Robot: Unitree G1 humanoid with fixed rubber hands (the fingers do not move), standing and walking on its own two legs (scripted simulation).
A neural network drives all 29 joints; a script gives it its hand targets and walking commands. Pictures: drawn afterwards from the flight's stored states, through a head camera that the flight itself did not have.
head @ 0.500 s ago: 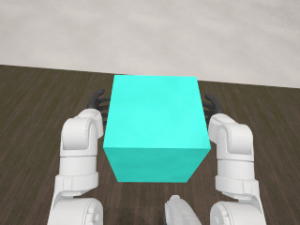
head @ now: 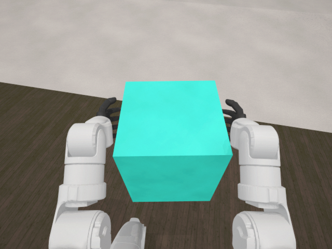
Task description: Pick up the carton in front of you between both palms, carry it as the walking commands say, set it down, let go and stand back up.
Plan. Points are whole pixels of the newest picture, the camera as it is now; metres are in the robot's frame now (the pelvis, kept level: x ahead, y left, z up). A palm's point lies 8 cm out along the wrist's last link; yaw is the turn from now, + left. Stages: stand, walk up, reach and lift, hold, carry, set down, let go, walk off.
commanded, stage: carry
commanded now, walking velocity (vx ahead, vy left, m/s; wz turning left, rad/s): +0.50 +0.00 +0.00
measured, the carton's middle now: (170, 145) +0.36 +0.02 +0.03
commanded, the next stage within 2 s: none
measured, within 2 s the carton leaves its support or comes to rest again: neither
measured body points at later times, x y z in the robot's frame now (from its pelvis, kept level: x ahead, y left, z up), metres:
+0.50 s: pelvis +0.30 +0.04 -0.05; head +0.35 +0.05 +0.39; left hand +0.67 +0.16 +0.01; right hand +0.65 -0.14 +0.01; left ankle +0.29 +0.07 -0.78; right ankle +0.36 -0.12 -0.71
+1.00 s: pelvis +0.60 -0.01 -0.11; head +0.63 -0.02 +0.34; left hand +0.96 +0.16 -0.01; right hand +0.98 -0.15 -0.01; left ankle +0.63 +0.15 -0.76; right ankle +0.61 -0.04 -0.83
